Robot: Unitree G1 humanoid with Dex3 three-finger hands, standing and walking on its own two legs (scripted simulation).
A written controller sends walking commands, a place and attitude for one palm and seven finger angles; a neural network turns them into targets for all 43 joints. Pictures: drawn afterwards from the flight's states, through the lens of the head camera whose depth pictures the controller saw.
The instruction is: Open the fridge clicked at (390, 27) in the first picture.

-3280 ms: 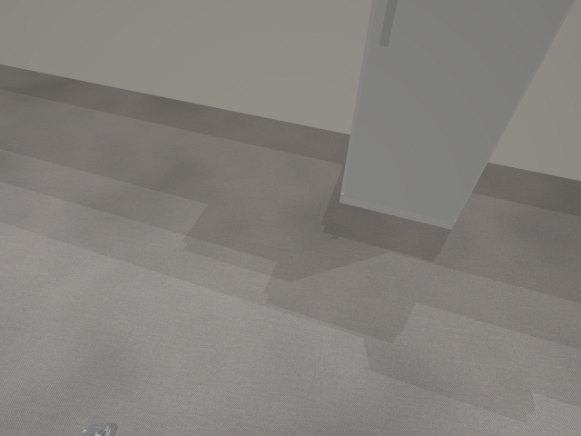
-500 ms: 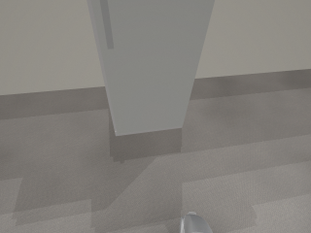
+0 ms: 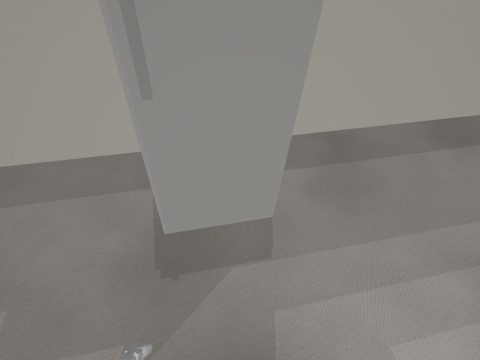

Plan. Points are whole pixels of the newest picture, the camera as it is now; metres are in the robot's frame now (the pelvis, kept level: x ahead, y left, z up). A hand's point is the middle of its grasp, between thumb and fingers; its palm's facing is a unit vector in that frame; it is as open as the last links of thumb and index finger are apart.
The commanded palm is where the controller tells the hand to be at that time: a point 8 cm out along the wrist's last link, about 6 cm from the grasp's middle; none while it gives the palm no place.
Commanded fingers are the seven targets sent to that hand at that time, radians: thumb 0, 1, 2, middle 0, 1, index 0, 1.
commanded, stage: turn to face it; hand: left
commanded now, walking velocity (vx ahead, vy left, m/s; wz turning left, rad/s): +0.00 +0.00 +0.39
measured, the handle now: (129, 8) +0.72 +0.27 +0.25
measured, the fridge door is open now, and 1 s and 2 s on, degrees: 0 0 0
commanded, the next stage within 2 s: take the last steps up to it in 0.44 s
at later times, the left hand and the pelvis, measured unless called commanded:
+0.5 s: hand out of the picture +0.03 +0.20 -0.15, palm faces +0.18 -0.95 -0.26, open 7.3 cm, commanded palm none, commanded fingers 0.00 0.90 0.90 -0.20 -0.30 -0.20 -0.30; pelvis +0.01 -0.01 +0.01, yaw +8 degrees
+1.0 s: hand out of the picture -0.07 +0.16 -0.17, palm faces +0.29 -0.95 -0.15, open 7.3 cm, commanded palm none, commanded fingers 0.00 0.90 0.90 -0.20 -0.30 -0.20 -0.30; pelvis +0.05 +0.01 +0.01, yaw +13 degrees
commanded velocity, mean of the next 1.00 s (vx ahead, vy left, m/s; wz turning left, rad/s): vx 0.14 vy -0.02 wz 0.14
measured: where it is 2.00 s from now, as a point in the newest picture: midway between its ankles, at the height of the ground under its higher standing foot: (232, 349)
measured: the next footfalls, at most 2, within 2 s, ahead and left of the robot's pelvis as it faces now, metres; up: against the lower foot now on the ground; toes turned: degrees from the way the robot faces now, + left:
left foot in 0.04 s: +0.06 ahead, +0.11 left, +0.00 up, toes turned +9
right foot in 0.52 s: +0.05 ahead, -0.13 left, +0.00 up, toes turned +5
